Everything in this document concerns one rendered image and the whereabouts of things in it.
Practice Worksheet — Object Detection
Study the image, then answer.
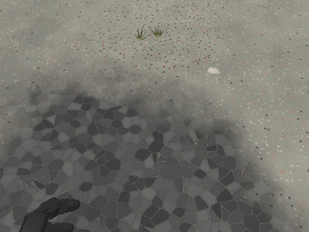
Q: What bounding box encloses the robot left hand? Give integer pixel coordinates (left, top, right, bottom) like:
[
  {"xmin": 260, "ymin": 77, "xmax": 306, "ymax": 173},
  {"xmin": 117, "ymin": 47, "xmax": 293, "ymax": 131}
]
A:
[{"xmin": 19, "ymin": 197, "xmax": 80, "ymax": 232}]

